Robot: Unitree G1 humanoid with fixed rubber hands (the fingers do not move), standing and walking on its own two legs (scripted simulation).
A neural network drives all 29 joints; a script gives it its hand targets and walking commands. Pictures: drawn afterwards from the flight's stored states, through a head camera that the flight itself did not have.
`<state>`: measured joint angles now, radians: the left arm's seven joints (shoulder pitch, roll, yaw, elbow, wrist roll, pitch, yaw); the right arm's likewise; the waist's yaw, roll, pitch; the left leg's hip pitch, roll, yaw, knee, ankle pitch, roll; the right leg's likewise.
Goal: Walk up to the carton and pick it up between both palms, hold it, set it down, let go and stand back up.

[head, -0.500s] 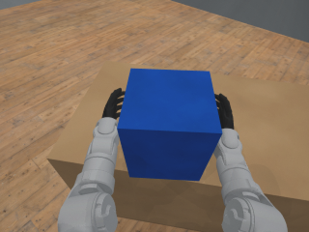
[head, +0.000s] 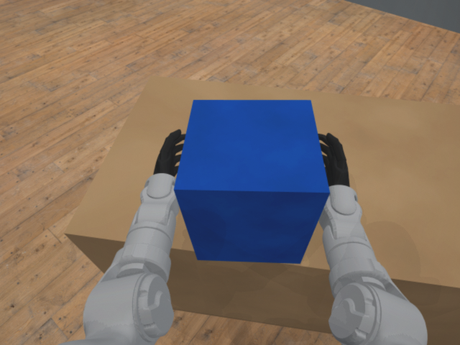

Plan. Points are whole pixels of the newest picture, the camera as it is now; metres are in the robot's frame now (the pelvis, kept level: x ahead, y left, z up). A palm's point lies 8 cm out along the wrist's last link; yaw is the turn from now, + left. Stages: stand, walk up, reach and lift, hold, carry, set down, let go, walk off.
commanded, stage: set down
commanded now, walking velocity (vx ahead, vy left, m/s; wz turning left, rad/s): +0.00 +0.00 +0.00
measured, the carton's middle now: (249, 186) +0.42 -0.02 +0.03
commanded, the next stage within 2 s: none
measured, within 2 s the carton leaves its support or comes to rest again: rests again in 0.46 s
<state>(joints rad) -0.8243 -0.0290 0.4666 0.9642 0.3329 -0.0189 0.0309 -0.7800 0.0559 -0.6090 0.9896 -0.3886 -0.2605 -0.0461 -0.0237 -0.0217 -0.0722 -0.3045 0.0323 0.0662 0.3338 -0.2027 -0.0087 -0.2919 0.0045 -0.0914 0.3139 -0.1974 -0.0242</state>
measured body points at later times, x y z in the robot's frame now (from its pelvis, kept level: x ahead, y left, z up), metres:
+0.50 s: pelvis +0.00 +0.00 +0.00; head +0.09 +0.00 +0.44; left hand +0.45 +0.13 +0.03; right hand +0.43 -0.17 +0.04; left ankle -0.04 +0.12 -0.75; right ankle -0.04 -0.10 -0.75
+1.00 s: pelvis -0.01 +0.00 +0.00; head +0.09 +0.01 +0.44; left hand +0.44 +0.13 +0.03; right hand +0.42 -0.17 +0.04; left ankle -0.03 +0.12 -0.75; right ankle -0.04 -0.10 -0.75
